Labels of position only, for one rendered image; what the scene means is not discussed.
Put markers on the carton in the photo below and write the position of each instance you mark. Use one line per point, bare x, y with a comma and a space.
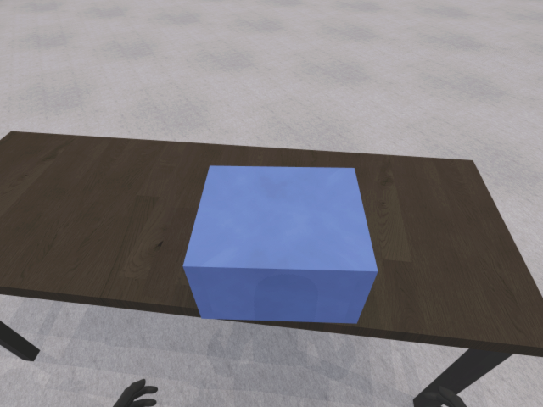
280, 244

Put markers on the table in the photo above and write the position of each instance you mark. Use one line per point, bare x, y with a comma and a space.
107, 221

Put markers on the right robot hand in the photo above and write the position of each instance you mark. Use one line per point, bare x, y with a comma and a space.
446, 397

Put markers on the left robot hand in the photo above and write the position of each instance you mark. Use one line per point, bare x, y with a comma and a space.
136, 390

